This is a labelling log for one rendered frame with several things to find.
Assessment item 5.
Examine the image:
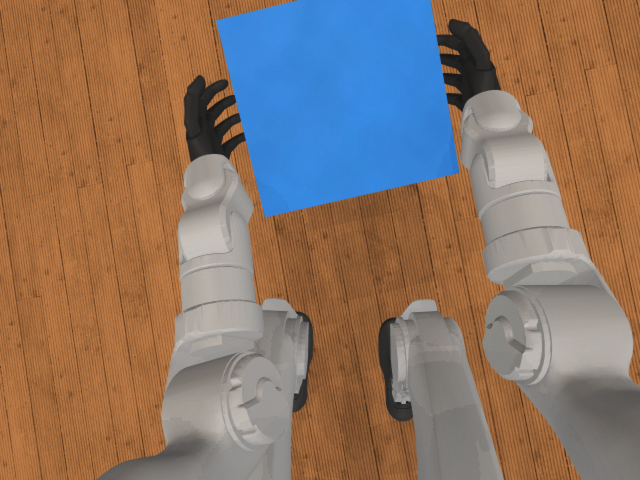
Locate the right robot upper arm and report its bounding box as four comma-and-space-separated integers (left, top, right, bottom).
482, 285, 640, 480

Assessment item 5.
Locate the carton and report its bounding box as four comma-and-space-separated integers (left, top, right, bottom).
216, 0, 460, 217

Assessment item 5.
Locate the robot right shin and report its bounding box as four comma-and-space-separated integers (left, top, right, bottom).
391, 299, 465, 402

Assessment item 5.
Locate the robot left thigh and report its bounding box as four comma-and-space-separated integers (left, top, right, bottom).
248, 310, 309, 480

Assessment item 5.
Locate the left robot upper arm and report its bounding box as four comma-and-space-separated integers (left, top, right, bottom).
96, 351, 290, 480

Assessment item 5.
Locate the robot right forearm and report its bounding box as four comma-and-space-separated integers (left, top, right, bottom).
460, 90, 633, 358

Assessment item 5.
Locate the robot right hand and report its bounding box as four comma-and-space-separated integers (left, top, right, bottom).
436, 19, 501, 112

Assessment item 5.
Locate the robot left forearm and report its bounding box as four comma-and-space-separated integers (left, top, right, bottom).
161, 154, 265, 415

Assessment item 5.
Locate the robot left hand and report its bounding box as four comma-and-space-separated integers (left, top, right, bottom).
184, 75, 246, 162

